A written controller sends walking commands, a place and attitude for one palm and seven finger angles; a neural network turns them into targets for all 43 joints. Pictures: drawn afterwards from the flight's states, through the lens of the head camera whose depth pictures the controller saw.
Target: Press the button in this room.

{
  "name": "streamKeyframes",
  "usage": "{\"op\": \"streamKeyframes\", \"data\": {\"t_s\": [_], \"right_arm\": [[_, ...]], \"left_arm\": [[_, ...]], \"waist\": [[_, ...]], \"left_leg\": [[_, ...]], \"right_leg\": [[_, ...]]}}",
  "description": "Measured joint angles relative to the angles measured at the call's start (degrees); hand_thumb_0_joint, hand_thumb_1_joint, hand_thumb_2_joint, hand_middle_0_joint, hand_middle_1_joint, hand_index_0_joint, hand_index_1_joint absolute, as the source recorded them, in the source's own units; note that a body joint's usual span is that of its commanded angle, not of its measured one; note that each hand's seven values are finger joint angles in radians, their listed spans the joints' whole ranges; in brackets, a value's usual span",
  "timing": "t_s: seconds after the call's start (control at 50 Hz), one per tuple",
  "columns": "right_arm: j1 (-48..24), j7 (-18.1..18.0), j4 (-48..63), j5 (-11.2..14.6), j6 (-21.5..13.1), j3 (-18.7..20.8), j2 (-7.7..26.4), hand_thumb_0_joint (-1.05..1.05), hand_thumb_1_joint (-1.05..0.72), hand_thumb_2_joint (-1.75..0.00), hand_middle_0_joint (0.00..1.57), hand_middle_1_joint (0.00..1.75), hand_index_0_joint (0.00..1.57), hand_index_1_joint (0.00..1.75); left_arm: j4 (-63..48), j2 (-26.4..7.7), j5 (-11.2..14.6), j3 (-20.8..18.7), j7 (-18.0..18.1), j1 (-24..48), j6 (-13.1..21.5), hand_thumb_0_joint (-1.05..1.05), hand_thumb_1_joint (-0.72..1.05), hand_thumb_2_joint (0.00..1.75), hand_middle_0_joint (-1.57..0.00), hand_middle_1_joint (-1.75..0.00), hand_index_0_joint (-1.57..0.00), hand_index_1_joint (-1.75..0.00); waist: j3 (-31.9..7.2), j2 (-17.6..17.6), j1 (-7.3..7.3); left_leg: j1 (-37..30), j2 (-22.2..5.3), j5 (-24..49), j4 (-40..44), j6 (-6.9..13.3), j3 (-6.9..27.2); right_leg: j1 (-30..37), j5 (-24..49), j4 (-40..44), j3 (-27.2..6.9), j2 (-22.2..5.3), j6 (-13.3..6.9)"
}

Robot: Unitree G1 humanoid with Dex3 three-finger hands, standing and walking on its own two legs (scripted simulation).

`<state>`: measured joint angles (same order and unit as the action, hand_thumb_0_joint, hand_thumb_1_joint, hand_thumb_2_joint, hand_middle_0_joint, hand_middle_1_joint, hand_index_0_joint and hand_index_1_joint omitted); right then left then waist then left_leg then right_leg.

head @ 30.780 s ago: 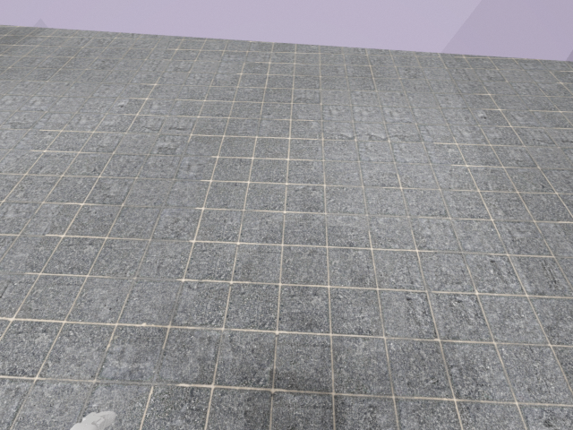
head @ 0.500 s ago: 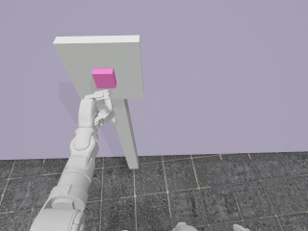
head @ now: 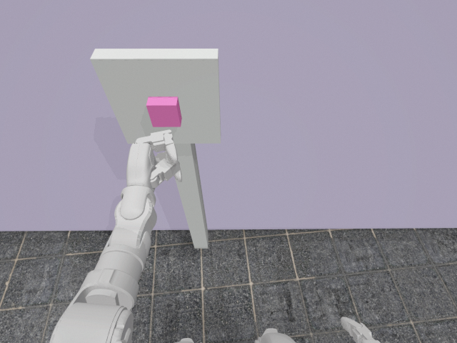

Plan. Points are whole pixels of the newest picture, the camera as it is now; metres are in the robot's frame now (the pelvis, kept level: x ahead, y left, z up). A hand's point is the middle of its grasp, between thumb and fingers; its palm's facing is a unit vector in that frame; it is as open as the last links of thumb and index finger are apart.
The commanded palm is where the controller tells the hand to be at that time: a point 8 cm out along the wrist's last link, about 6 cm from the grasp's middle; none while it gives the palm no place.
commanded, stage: press the button with the knuckle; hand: left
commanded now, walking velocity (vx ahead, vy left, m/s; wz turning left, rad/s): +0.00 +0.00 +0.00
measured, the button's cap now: (165, 110) +0.51 +0.12 +0.11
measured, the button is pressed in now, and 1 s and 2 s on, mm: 0 12 0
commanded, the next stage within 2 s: hold the button down briefly in 1.14 s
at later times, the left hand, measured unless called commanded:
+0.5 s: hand (179, 153) +0.43 +0.09 +0.08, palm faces +0.00 -1.00 -0.02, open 3.1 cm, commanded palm +0.41 +0.14 +0.08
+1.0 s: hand (178, 141) +0.46 +0.10 +0.07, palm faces -0.01 -1.00 -0.03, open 2.7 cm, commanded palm +0.46 +0.15 +0.08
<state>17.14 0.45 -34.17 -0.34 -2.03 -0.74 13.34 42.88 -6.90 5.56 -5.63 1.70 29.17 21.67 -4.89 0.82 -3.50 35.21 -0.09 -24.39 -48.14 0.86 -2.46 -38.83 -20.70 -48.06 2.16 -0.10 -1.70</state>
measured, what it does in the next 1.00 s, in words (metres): stands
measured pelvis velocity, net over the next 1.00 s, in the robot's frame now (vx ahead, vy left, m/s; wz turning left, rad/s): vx -0.01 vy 0.00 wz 0.02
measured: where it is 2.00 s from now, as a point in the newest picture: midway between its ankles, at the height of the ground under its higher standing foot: outside the picture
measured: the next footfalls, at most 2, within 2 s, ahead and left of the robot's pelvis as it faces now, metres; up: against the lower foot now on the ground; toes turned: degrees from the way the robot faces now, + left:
none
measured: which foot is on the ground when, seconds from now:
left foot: down 0.00-1.00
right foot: down 0.00-1.00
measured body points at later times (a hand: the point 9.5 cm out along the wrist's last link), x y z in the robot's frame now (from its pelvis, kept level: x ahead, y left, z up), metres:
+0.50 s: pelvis +0.00 +0.00 +0.00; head +0.06 -0.01 +0.45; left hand +0.42 +0.15 +0.08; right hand +0.08 -0.25 -0.12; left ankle -0.01 +0.11 -0.70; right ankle +0.03 -0.10 -0.70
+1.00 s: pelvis -0.01 +0.00 -0.01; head +0.08 +0.00 +0.43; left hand +0.46 +0.15 +0.08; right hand +0.03 -0.26 -0.13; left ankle -0.01 +0.11 -0.70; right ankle +0.03 -0.10 -0.70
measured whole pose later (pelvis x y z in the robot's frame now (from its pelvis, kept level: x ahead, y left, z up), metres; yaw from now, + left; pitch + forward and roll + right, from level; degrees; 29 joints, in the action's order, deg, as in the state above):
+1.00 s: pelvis -0.01 +0.00 -0.01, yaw +1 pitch +15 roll +0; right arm 20.6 0.2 -37.5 -1.3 -0.7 -0.7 14.7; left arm 64.3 -12.6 4.1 -11.4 -0.3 48.3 26.0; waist -4.9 0.9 -6.9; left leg 42.9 -0.1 -24.2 -51.8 0.8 -1.2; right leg -45.5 -20.2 -50.4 3.4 -0.2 -1.9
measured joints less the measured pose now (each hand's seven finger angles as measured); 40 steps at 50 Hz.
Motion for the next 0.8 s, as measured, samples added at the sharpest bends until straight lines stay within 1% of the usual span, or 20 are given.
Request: {"op": "streamKeyframes", "data": {"t_s": [0.12,0.2,0.26,0.38,0.52,0.62,0.68,0.8], "right_arm": [[1.0,0.2,-0.2,0.2,0.2,0.4,0.2,0.01,-0.9,-0.9,0.2,0.3,0.2,0.3],[1.0,0.0,-0.9,0.2,0.4,0.3,0.3,0.01,-0.9,-0.9,0.2,0.3,0.2,0.3],[0.6,-0.2,-1.2,0.0,0.4,0.2,0.2,0.01,-0.9,-0.9,0.2,0.3,0.2,0.3],[0.9,0.0,-1.3,-0.2,0.2,0.4,0.3,0.01,-0.9,-0.9,0.2,0.3,0.2,0.3],[1.6,-0.1,-1.4,-0.3,0.8,0.3,0.5,0.01,-0.9,-0.9,0.2,0.3,0.2,0.3],[2.0,-0.2,-2.1,-0.4,0.7,0.4,0.8,0.01,-0.9,-0.9,0.2,0.3,0.2,0.3],[2.3,-0.2,-2.4,-0.5,0.9,0.4,0.9,0.01,-0.9,-0.9,0.2,0.3,0.2,0.3],[3.1,-0.2,-2.7,-0.6,1.3,0.4,1.2,0.01,-0.9,-0.9,0.2,0.3,0.2,0.3]], "left_arm": [[-2.7,0.1,0.6,1.2,-0.6,-1.9,-0.1,0.02,0.9,0.9,-1.3,-1.5,-1.3,-1.5],[-1.5,0.5,0.2,1.9,-0.5,-1.0,-0.8,0.02,0.9,0.9,-1.3,-1.5,-1.3,-1.5],[-0.3,0.4,-0.1,1.2,0.2,0.4,-1.0,0.02,0.9,0.9,-1.3,-1.5,-1.3,-1.5],[1.8,0.0,-0.4,0.2,0.5,2.8,0.1,0.02,0.9,0.9,-1.3,-1.5,-1.3,-1.5],[6.0,-1.4,-0.4,-1.8,0.0,5.7,0.0,0.02,0.9,0.9,-1.3,-1.5,-1.3,-1.5],[9.3,-2.3,-0.2,-2.7,-0.5,9.0,1.2,0.02,0.9,0.9,-1.3,-1.5,-1.3,-1.5],[11.5,-3.0,-0.4,-3.9,-0.8,10.9,1.7,0.02,0.9,0.9,-1.3,-1.5,-1.3,-1.5],[15.9,-4.2,-0.7,-5.0,-2.0,14.3,3.0,-0.02,0.88,0.92,-1.3,-1.5,-1.3,-1.5]], "waist": [[-0.3,0.4,0.54],[-0.2,0.4,0.54],[0.0,0.2,0.13],[-0.3,0.2,-0.34],[-0.2,0.2,-1.0],[0.0,0.2,-1.42],[-0.1,0.1,-1.76],[0.0,0.1,-2.29]], "left_leg": [[-0.4,0.0,-0.2,0.1,0.0,0.2],[-0.3,0.2,-0.2,-0.1,0.0,0.5],[-0.1,0.1,-0.1,-0.2,0.0,0.5],[0.5,0.0,-0.1,-0.3,-0.1,0.3],[1.0,-0.2,0.2,-0.2,-0.3,0.4],[2.3,-0.2,0.2,-0.8,-0.3,0.6],[3.0,-0.2,0.2,-1.1,-0.3,0.5],[4.6,-0.2,0.2,-1.8,-0.3,0.7]], "right_leg": [[0.5,-0.2,0.2,0.2,0.0,0.0],[0.6,-0.3,0.1,0.5,-0.2,0.1],[0.4,-0.3,0.0,0.5,-0.2,0.0],[-0.4,-0.2,-0.2,0.3,0.0,-0.1],[-0.9,0.1,-0.1,0.3,0.1,-0.3],[-2.0,0.2,-0.5,0.5,0.2,-0.4],[-2.8,0.2,-0.9,0.5,0.2,-0.4],[-4.2,0.3,-1.3,0.7,0.1,-0.4]]}}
